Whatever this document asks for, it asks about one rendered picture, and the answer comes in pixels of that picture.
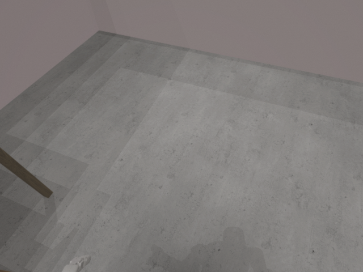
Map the robot left hand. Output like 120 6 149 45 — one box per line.
61 255 91 272

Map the table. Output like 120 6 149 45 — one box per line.
0 148 53 198

